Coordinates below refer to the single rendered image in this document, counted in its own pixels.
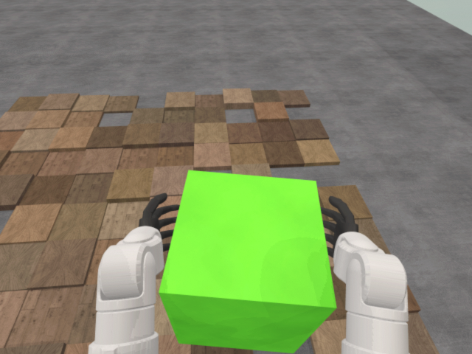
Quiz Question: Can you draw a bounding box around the left robot forearm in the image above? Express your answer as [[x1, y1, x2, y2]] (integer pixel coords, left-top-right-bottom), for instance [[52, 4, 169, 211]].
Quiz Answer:
[[88, 226, 164, 354]]

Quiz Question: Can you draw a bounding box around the right robot forearm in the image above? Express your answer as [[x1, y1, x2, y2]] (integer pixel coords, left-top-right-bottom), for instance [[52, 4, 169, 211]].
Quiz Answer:
[[333, 232, 410, 354]]

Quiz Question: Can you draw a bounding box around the left robot hand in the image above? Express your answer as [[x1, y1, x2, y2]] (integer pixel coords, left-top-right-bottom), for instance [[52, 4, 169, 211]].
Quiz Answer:
[[139, 193, 180, 251]]

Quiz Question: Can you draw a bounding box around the carton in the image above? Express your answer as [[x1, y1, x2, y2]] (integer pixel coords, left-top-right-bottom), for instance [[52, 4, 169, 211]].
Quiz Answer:
[[159, 170, 337, 353]]

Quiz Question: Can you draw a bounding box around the right robot hand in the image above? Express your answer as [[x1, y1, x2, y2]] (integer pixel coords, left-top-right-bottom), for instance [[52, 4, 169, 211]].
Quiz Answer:
[[320, 196, 358, 258]]

